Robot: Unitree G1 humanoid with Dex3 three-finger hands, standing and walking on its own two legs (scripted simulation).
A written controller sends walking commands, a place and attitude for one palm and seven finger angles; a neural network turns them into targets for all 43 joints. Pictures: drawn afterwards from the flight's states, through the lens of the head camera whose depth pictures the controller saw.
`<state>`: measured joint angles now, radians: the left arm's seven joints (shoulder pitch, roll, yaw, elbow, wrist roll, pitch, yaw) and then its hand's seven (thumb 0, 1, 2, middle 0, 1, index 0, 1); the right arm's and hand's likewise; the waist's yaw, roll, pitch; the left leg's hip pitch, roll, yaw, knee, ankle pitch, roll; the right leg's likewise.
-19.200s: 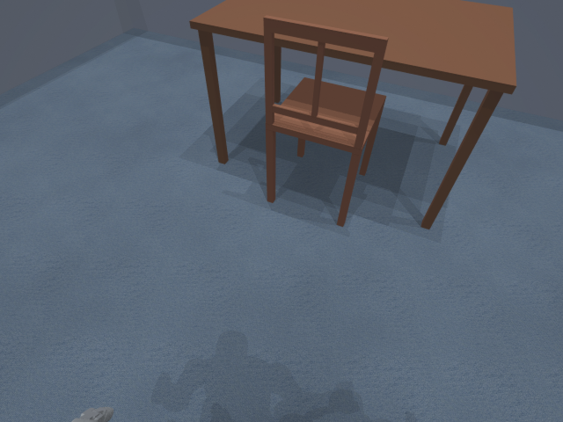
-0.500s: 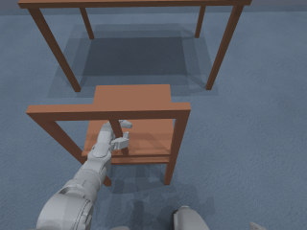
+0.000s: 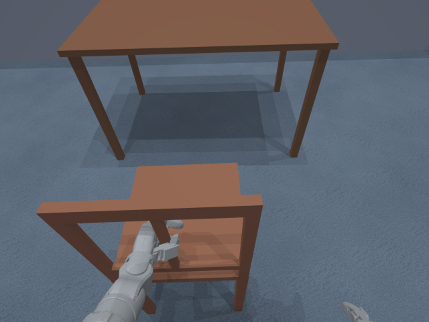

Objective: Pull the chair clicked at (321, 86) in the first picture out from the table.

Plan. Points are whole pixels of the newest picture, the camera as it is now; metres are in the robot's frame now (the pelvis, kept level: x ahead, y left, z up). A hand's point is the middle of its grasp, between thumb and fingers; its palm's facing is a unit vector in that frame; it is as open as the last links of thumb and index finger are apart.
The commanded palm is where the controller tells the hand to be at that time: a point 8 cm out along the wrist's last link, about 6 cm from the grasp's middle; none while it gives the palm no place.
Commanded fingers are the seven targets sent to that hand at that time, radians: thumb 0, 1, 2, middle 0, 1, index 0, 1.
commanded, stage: stop walking, hand still on the chair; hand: left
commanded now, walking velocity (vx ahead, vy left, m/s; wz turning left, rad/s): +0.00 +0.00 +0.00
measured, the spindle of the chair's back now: (167, 244) +0.30 +0.13 -0.09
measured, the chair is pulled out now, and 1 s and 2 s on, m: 0.71 0.71 0.71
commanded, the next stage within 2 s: open the thumb and straighten the fingers in 0.38 s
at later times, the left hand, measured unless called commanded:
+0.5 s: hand (173, 247) +0.28 +0.11 -0.06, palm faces -0.09 -0.98 -0.15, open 5.1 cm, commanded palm +0.26 +0.16 -0.05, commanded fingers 0.00 0.66 0.78 -0.50 -1.45 -0.50 -1.45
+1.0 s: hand (166, 245) +0.29 +0.12 -0.06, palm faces -0.07 -0.99 -0.13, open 14.5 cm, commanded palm +0.27 +0.18 -0.04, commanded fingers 0.00 -0.55 0.20 -0.08 -0.22 -0.08 -0.22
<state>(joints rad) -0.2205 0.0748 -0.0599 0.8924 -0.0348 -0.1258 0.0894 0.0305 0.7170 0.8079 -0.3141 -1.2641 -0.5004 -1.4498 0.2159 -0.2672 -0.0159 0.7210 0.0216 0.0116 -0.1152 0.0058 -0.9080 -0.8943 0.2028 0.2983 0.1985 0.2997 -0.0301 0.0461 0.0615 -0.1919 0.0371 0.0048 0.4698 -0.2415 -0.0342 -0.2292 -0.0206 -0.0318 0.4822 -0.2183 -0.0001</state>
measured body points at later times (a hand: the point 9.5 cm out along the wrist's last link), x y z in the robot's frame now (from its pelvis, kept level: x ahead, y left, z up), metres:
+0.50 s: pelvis +0.02 +0.01 +0.00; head +0.03 +0.00 +0.45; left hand +0.28 +0.16 -0.05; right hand +0.13 -0.22 -0.12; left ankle +0.01 +0.14 -0.74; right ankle +0.03 -0.12 -0.74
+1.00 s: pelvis +0.02 +0.00 -0.03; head +0.05 -0.02 +0.42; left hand +0.29 +0.18 -0.05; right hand +0.16 -0.25 -0.13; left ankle +0.01 +0.14 -0.74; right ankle +0.03 -0.12 -0.74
